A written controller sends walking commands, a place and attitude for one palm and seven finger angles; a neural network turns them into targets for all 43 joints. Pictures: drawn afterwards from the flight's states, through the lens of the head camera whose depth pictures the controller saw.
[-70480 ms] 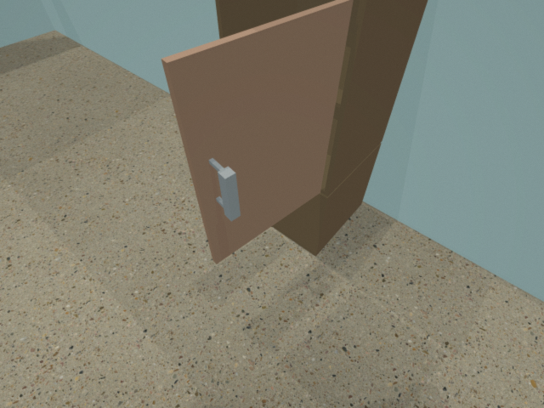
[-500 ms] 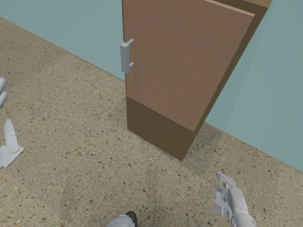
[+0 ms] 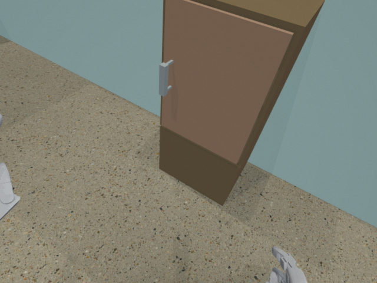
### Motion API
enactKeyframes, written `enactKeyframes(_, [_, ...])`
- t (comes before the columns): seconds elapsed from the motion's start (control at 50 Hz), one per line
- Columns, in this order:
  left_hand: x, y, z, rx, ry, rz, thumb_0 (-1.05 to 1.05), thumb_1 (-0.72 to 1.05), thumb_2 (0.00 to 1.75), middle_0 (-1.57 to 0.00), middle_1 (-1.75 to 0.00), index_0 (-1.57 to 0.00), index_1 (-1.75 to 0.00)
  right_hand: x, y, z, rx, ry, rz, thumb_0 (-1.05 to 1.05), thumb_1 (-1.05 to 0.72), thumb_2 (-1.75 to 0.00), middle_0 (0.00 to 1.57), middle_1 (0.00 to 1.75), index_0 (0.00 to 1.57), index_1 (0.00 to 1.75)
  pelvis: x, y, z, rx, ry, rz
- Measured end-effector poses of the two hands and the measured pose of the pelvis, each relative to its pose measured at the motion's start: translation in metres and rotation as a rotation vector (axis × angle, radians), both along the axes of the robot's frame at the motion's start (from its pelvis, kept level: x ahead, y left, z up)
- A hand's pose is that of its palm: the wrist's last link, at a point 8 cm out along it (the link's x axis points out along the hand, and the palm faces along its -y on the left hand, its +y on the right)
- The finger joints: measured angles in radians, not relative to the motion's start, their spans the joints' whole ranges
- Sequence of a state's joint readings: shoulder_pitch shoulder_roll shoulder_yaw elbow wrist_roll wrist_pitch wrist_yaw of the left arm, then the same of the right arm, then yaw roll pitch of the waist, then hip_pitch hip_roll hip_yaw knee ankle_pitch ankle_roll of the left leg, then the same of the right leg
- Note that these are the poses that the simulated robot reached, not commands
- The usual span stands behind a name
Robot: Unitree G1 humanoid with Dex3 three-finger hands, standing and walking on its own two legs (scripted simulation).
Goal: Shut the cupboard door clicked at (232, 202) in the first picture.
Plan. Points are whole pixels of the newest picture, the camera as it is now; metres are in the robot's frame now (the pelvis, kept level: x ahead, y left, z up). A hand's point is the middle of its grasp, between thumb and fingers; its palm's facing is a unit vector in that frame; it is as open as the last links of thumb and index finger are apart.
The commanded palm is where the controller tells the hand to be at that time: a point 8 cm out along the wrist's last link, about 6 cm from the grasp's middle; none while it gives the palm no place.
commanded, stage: stop stepping back and stand still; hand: left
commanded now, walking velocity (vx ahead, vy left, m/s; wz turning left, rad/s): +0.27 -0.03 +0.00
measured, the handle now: (166, 77) +0.86 +0.11 -0.03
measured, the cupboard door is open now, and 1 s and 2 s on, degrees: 0 0 0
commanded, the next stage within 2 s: let the arm hang, fingers relaxed in 0.48 s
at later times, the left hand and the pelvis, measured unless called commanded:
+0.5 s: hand out of the picture +0.16 +0.27 +0.17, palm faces +0.44 -0.78 -0.43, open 7.4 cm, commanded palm +0.10 +0.31 +0.18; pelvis -0.04 +0.01 +0.00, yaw +1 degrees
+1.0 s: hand out of the picture -0.03 +0.21 -0.18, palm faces +0.06 -0.98 -0.17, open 7.0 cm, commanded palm none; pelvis -0.03 +0.03 +0.01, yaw +2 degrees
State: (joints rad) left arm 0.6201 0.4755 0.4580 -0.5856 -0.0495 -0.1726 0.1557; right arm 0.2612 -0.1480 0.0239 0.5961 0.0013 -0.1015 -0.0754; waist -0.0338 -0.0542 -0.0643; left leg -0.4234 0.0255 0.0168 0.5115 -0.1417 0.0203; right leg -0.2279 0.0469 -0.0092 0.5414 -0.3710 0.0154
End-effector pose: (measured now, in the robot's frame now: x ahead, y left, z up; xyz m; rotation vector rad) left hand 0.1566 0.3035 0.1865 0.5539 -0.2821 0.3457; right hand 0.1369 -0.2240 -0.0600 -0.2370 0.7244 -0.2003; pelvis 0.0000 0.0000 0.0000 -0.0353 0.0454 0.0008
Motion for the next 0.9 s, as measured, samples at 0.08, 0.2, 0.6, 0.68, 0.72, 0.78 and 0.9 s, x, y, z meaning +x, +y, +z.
enactKeyframes(0.08, [-0.018, 0.001, 0.003, -0.021, -0.024, 0.049, 0.01, 0.89, 0.9, -0.21, -0.3, -0.21, -0.3, -0.019, 0.007, -0.01, 0.041, 0.014, 0.03, 0.01, -0.9, -0.9, 0.21, 0.3, 0.21, 0.3, -0.018, -0.003, 0.0, 0.002, -0.009, 0.009])
enactKeyframes(0.2, [-0.043, 0.0, -0.007, -0.103, -0.015, 0.095, 0.01, 0.89, 0.9, -0.21, -0.3, -0.21, -0.3, -0.044, -0.002, -0.02, 0.034, 0.05, 0.022, 0.01, -0.9, -0.9, 0.21, 0.3, 0.21, 0.3, -0.029, 0.0, -0.001, 0.003, -0.051, 0.003])
enactKeyframes(0.6, [-0.032, 0.006, -0.012, -0.027, 0.045, 0.06, 0.01, 0.89, 0.9, -0.21, -0.3, -0.21, -0.3, -0.038, 0.002, -0.025, 0.05, 0.048, 0.028, 0.01, -0.9, -0.9, 0.21, 0.3, 0.21, 0.3, -0.025, 0.011, -0.003, 0.002, -0.042, 0.004])
enactKeyframes(0.68, [-0.009, 0.017, -0.119, -0.197, 0.443, 0.101, 0.0, 0.9, 0.9, -0.2, -0.3, -0.2, -0.3, -0.032, -0.003, -0.052, 0.051, 0.134, 0.069, 0.01, -0.9, -0.9, 0.21, 0.3, 0.21, 0.3, -0.024, 0.023, -0.011, 0.001, -0.046, 0.025])
enactKeyframes(0.72, [-0.014, 0.009, -0.186, -0.316, 0.697, 0.124, 0.0, 0.9, 0.9, -0.2, -0.3, -0.19, -0.3, -0.035, -0.004, -0.058, 0.044, 0.177, 0.062, 0.01, -0.9, -0.9, 0.21, 0.3, 0.21, 0.3, -0.025, 0.026, -0.013, 0.01, -0.054, 0.027])
enactKeyframes(0.78, [-0.047, -0.022, -0.268, -0.454, 1.042, 0.114, 0.0, 0.91, 0.9, -0.2, -0.3, -0.19, -0.3, -0.049, -0.002, -0.056, 0.03, 0.234, 0.044, 0.01, -0.9, -0.9, 0.21, 0.3, 0.21, 0.3, -0.026, 0.027, -0.011, 0.021, -0.069, 0.023])
enactKeyframes(0.9, [-0.136, -0.055, -0.335, -0.648, 1.396, 0.19, -0.03, 1.0, 0.9, -0.21, -0.3, -0.2, -0.3, -0.097, 0.002, -0.05, -0.004, 0.434, 0.003, 0.01, -0.9, -0.9, 0.2, 0.3, 0.21, 0.3, -0.027, 0.025, -0.001, 0.016, -0.066, 0.028])
